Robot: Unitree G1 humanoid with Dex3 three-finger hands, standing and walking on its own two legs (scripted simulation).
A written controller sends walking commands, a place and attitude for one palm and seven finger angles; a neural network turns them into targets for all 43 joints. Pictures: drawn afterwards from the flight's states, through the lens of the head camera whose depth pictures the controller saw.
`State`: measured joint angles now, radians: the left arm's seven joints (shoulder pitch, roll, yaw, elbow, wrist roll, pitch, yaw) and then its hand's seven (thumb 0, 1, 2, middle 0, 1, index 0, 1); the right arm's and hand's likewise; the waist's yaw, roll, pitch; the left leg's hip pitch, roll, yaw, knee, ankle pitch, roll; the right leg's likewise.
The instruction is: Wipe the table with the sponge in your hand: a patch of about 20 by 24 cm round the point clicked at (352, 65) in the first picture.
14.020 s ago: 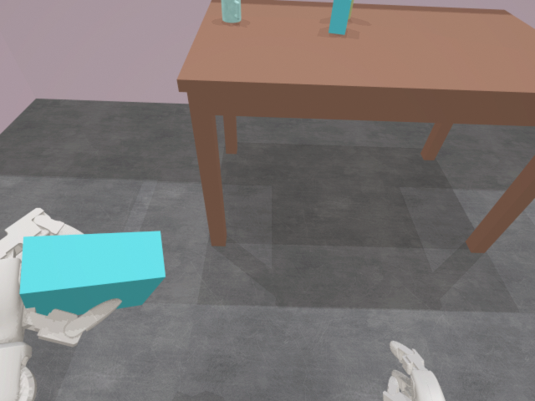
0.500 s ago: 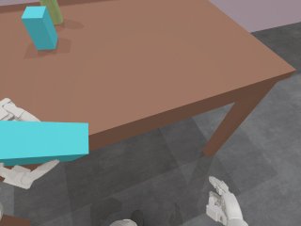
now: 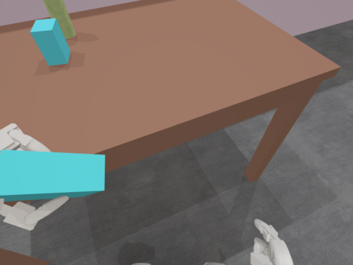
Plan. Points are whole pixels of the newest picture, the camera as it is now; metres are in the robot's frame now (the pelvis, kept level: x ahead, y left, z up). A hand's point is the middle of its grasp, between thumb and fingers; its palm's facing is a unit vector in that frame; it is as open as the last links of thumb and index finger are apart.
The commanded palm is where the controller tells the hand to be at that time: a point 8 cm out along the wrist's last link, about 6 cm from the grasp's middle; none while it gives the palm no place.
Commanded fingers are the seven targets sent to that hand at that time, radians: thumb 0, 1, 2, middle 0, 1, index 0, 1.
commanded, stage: come to a stop and stand still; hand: left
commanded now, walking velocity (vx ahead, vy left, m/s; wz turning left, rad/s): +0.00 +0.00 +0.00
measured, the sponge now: (65, 178) +0.23 +0.19 +0.16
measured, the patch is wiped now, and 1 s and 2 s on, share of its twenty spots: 0.00 0.00 0.00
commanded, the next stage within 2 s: look again from close up in 0.88 s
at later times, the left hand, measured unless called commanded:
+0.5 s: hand (11, 162) +0.23 +0.25 +0.20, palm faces +0.38 -0.82 -0.43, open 9.8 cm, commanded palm +0.18 +0.30 +0.19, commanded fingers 0.00 0.10 1.30 -1.20 -1.60 -1.20 -1.60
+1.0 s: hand out of the picture +0.23 +0.28 +0.19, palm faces +0.39 -0.82 -0.43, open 9.8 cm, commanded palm +0.17 +0.32 +0.19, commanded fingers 0.00 0.10 1.30 -1.20 -1.60 -1.20 -1.60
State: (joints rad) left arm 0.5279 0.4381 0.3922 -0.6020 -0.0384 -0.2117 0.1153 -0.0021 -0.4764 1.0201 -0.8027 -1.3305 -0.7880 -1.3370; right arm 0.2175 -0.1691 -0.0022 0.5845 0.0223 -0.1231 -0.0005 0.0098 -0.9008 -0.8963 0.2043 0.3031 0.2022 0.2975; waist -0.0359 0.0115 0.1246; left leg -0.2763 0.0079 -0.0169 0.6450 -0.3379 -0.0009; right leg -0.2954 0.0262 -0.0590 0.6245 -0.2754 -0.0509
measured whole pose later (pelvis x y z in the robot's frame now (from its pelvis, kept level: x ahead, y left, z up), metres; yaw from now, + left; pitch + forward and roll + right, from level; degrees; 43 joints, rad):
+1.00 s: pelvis +0.02 +0.03 +0.02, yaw +2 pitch -2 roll -1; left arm 0.45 0.43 0.34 -0.50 -0.06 -0.16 0.15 0.00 -0.48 1.02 -0.80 -1.33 -0.79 -1.34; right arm 0.24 -0.20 0.05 0.54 0.03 -0.07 -0.06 0.01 -0.90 -0.90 0.21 0.30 0.20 0.30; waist 0.00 0.01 0.06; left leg -0.16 0.01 0.03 0.45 -0.26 0.01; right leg -0.18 0.00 -0.07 0.40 -0.20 -0.02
